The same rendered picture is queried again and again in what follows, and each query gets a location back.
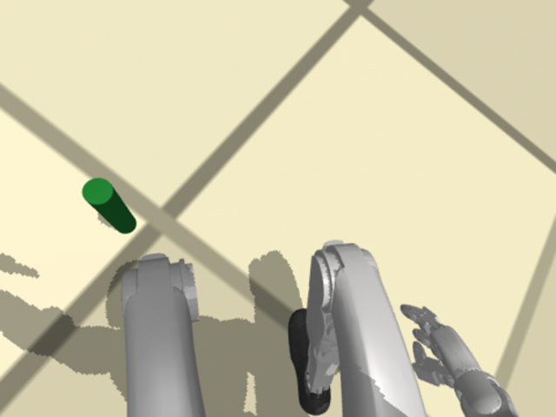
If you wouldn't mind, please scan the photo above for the can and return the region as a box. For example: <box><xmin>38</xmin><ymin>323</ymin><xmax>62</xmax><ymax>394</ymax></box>
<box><xmin>83</xmin><ymin>178</ymin><xmax>136</xmax><ymax>234</ymax></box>

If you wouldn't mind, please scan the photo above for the right robot foot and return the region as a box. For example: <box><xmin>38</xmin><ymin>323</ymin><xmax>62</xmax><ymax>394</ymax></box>
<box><xmin>288</xmin><ymin>308</ymin><xmax>331</xmax><ymax>415</ymax></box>

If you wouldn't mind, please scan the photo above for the right robot hand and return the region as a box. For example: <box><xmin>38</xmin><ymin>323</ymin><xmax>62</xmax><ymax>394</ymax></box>
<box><xmin>400</xmin><ymin>304</ymin><xmax>482</xmax><ymax>388</ymax></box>

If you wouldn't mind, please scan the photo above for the right robot arm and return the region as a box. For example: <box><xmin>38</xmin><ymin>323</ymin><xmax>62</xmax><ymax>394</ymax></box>
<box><xmin>453</xmin><ymin>371</ymin><xmax>519</xmax><ymax>417</ymax></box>

